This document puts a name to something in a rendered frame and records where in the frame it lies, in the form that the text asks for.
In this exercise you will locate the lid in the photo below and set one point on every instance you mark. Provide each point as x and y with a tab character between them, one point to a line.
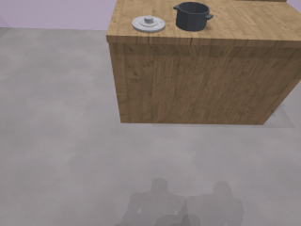
157	24

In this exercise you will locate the table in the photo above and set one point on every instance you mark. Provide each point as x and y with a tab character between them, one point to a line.
235	71

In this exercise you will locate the knob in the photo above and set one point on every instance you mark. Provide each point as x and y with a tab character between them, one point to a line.
148	18

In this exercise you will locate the pot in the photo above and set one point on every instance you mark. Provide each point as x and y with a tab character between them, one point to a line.
192	16

